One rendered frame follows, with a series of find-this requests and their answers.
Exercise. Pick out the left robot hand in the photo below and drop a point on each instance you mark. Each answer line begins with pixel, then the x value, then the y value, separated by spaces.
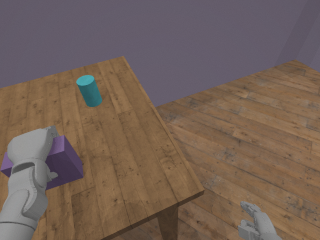
pixel 35 144

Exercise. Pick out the left robot forearm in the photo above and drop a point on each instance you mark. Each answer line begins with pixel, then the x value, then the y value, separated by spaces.
pixel 26 201

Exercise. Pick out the table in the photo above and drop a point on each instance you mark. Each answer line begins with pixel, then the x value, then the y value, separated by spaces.
pixel 133 169

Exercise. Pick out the sponge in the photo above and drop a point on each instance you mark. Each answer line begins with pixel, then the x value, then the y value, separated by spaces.
pixel 62 159

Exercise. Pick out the right robot hand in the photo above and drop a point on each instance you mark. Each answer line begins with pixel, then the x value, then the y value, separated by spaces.
pixel 262 223

